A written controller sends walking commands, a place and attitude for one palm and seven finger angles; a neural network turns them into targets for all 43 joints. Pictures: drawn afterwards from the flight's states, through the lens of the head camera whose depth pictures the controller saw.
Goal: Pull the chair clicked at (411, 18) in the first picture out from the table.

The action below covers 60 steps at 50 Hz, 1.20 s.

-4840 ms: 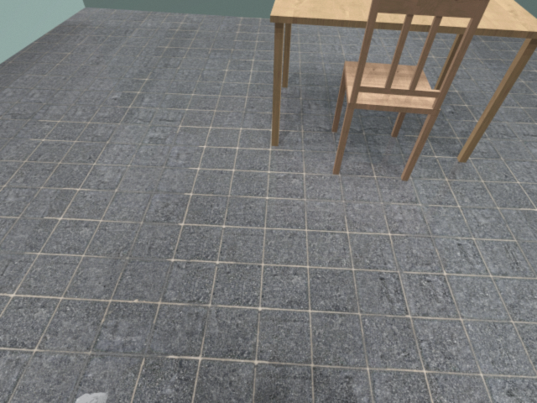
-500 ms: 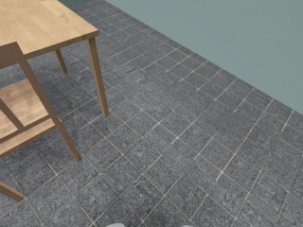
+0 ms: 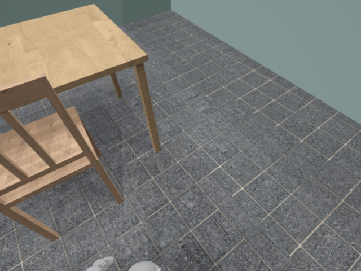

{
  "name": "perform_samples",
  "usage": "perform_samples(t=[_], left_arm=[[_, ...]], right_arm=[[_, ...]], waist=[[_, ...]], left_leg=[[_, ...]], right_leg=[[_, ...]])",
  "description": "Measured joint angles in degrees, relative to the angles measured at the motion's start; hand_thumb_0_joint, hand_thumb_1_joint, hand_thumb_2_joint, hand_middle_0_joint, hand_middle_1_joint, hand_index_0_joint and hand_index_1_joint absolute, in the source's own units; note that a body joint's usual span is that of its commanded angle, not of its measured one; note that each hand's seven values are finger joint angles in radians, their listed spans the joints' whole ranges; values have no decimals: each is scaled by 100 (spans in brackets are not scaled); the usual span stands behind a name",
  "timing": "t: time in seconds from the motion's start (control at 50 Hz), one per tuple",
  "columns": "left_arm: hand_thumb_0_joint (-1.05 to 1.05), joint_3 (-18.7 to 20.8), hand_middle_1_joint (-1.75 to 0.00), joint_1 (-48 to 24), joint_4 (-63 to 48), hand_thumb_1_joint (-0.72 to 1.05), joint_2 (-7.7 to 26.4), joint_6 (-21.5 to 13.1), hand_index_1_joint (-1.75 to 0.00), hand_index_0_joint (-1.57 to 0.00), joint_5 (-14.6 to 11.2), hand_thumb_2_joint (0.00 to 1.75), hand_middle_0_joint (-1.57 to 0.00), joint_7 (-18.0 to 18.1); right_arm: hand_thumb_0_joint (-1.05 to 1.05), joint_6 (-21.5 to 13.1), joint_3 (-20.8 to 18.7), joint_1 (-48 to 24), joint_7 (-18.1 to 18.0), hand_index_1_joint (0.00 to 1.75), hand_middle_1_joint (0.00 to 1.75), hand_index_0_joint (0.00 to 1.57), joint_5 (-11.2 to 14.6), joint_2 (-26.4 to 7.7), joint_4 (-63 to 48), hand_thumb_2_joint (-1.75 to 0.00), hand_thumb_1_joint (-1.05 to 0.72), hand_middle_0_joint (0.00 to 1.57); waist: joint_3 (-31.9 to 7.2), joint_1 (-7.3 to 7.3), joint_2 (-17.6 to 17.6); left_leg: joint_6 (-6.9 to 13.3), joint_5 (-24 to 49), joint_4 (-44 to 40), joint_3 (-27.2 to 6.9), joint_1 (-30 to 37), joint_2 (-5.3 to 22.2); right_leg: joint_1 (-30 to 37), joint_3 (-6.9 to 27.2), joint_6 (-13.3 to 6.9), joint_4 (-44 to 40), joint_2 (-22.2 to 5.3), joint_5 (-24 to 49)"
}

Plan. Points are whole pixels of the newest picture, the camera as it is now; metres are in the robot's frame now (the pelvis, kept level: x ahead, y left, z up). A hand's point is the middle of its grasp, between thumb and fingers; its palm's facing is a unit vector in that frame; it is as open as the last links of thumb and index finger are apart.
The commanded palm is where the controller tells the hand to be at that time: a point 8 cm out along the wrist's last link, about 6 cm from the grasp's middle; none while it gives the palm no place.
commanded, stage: turn to face it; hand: left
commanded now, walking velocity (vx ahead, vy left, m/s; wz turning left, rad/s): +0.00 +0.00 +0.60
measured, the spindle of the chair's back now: out of the picture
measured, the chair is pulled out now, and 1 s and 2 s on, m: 0.00 0.00 0.00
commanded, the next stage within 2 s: take the last steps up to it in 0.88 s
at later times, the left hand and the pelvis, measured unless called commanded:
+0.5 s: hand out of the picture +0.03 +0.29 -0.17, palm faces +0.32 -0.91 -0.25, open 7.4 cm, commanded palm none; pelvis +0.03 +0.05 +0.00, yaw +17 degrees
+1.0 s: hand out of the picture +0.03 +0.20 -0.14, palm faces +0.48 -0.83 -0.27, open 7.4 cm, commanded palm none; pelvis +0.05 +0.00 +0.00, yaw +30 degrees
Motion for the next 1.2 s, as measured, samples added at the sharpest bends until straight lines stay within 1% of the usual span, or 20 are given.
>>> perform_samples(t=[0.14,0.22,0.26,0.28,0.32,0.34,0.38,0.44,0.52,0.62,0.7,0.74,0.76,0.8,0.82,0.88,0.94,1.06,1.14,1.2], left_arm=[[-1,32,-30,217,-14,92,300,108,-30,-21,69,90,-21,-38],[0,100,-30,373,17,91,542,198,-30,-21,88,90,-21,-70],[0,145,-30,498,20,91,670,237,-30,-20,60,90,-21,-98],[0,177,-30,543,35,91,744,271,-30,-20,34,90,-21,-117],[0,219,-30,507,86,91,879,415,-30,-20,20,90,-20,-106],[1,234,-30,476,111,91,911,472,-30,-20,14,90,-20,-88],[1,257,-30,407,121,91,941,503,-30,-20,2,90,-20,-89],[1,256,-30,318,33,91,944,452,-30,-20,-7,90,-20,-125],[1,217,-30,175,-86,91,886,415,-30,-20,-17,90,-20,-129],[1,168,-30,-38,-176,91,758,423,-30,-20,-38,90,-20,-102],[1,104,-30,-167,-261,91,612,381,-30,-20,-63,90,-20,-85],[1,62,-30,-162,-321,91,538,314,-30,-20,-76,90,-20,-79],[1,38,-30,-125,-360,91,519,259,-30,-20,-69,90,-20,-76],[1,-21,-30,-85,-349,91,402,171,-30,-20,-18,90,-20,-55],[1,-54,-30,-42,-348,91,356,158,-30,-20,-10,90,-20,-58],[1,-91,-30,105,-300,91,250,160,-30,-20,-4,90,-20,-55],[1,-91,-30,214,-200,91,205,149,-30,-20,7,90,-21,-41],[1,-72,-30,444,21,91,237,88,-30,-21,51,90,-21,-68],[1,-5,-30,688,264,90,361,41,-30,-21,85,90,-21,-118],[1,60,-30,934,491,91,513,70,-30,-21,69,90,-21,-147]], right_arm=[[0,62,-23,-540,59,30,30,20,-2,-248,-333,-90,-91,20],[0,17,29,-786,92,30,30,19,10,-303,-556,-90,-91,20],[0,-46,68,-835,113,30,30,19,-1,-330,-686,-90,-91,20],[0,-101,77,-859,116,30,30,20,-14,-327,-744,-90,-91,20],[0,-209,132,-890,91,30,30,20,8,-281,-820,-90,-91,20],[0,-244,162,-869,64,30,30,20,18,-263,-839,-90,-91,20],[0,-260,198,-800,11,30,30,20,20,-220,-836,-90,-91,20],[0,-240,239,-687,-14,30,30,20,23,-143,-763,-90,-91,20],[0,-221,268,-530,-11,30,30,20,28,-46,-676,-90,-91,21],[0,-174,249,-370,-5,30,30,20,2,35,-604,-90,-90,21],[0,-116,203,-274,-11,30,30,20,-23,14,-546,-90,-90,21],[0,-86,170,-225,-16,30,30,20,-12,-22,-512,-90,-90,21],[0,-77,152,-184,-13,30,30,20,8,-38,-502,-90,-90,21],[0,-37,88,-184,-18,30,30,20,40,-118,-445,-90,-91,21],[0,1,58,-172,-22,30,30,20,32,-145,-414,-90,-91,21],[0,69,4,-162,10,30,30,20,14,-214,-313,-90,-91,21],[0,62,10,-146,22,30,30,20,11,-234,-240,-90,-91,20],[0,82,88,-234,1,30,30,20,26,-199,-78,-90,-91,20],[0,1,160,-333,44,30,30,20,18,-143,-54,-90,-91,20],[0,-155,225,-349,59,30,30,20,11,-88,-121,-90,-91,20]], waist=[[103,174,-140],[220,297,-264],[233,344,-321],[239,348,-386],[328,373,-489],[346,371,-473],[358,355,-426],[343,352,-396],[295,298,-351],[254,166,-282],[232,54,-156],[194,37,-83],[150,44,-74],[168,18,98],[153,6,130],[116,20,165],[108,28,123],[128,196,-70],[81,369,-210],[-21,453,-317]], left_leg=[[-31,90,-1114,167,161,151],[81,84,-2074,377,532,126],[172,511,-2831,491,874,73],[384,489,-2941,503,909,1],[609,347,-2732,442,805,-90],[649,339,-2744,376,808,-100],[639,463,-2970,238,903,-135],[668,722,-3437,79,1110,-236],[683,949,-3839,-137,1286,-372],[641,1031,-3933,-383,1324,-518],[548,997,-3788,-573,1227,-597],[472,929,-3618,-654,1129,-635],[424,858,-3464,-681,1045,-674],[339,210,-2695,-741,775,-659],[309,-124,-2128,-725,598,-682],[216,-106,-630,-596,187,-596],[103,122,-185,-509,114,-409],[46,-150,-1232,-347,605,-194],[188,-312,-2129,-134,1005,-186],[316,50,-3232,81,1496,-219]], right_leg=[[176,-473,113,18,-235,-144],[114,-715,246,347,-398,-362],[18,-811,355,699,-516,-564],[-141,-715,423,1053,-617,-676],[-623,-9,576,2135,-523,-1459],[-848,307,622,2647,-391,-1606],[-1193,718,689,3341,-206,-1439],[-1461,1041,757,3609,-108,-940],[-1477,1245,814,3271,-29,-668],[-1237,1323,787,2562,130,-817],[-839,1297,671,1648,335,-884],[-497,1247,607,893,437,-514],[-281,1220,520,400,446,-217],[-221,1075,185,380,491,-206],[-188,1004,97,388,460,-257],[0,853,23,141,389,-212],[145,710,13,-101,321,-99],[254,482,48,-254,152,-52],[292,347,140,-260,44,-86],[277,265,265,-75,-47,-229]])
